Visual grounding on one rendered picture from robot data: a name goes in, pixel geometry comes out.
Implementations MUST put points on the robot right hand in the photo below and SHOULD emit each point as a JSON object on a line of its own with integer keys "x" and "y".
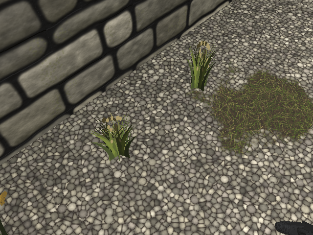
{"x": 294, "y": 228}

